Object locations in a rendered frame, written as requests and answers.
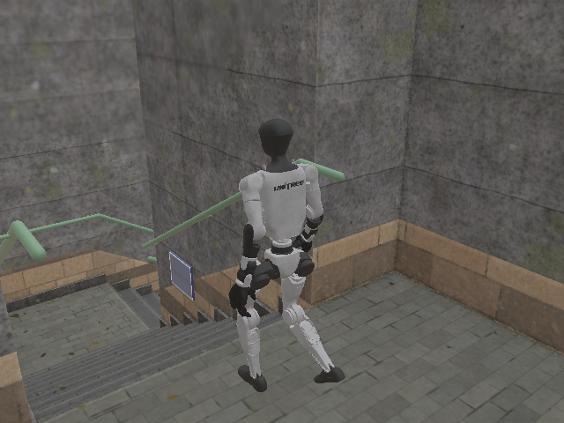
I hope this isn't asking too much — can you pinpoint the left robot upper arm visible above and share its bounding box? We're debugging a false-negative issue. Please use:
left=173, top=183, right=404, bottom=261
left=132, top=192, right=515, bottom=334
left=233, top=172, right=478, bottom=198
left=239, top=171, right=266, bottom=240

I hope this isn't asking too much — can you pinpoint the right robot upper arm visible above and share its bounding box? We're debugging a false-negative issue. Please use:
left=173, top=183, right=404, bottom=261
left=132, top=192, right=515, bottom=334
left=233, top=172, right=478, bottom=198
left=296, top=163, right=323, bottom=219

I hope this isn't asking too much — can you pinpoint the robot left hand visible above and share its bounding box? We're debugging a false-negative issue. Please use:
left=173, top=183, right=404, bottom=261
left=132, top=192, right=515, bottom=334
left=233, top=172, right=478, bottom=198
left=228, top=283, right=256, bottom=317

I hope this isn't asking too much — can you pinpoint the robot left foot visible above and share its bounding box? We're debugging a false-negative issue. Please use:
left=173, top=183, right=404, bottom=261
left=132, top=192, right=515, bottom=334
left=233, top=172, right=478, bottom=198
left=238, top=365, right=267, bottom=392

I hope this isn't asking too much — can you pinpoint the robot right hand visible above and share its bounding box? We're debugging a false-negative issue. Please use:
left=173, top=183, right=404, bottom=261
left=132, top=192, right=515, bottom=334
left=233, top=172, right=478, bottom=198
left=293, top=234, right=312, bottom=253

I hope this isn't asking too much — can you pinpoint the right robot forearm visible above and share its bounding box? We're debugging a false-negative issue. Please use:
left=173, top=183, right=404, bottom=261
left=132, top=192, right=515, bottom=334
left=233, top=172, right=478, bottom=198
left=301, top=215, right=323, bottom=242

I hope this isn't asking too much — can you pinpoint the robot left thigh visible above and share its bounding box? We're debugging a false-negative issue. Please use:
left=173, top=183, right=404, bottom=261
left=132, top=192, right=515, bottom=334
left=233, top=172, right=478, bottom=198
left=236, top=260, right=273, bottom=330

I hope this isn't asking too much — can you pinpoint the left robot forearm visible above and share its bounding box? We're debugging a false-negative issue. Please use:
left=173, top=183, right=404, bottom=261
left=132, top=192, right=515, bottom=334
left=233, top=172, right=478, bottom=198
left=235, top=224, right=261, bottom=287

